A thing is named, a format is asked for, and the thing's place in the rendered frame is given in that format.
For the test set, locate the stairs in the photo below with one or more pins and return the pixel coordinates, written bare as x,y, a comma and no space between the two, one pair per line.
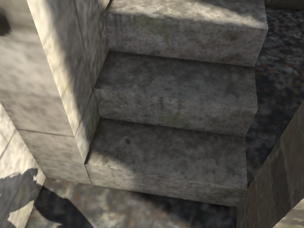
176,96

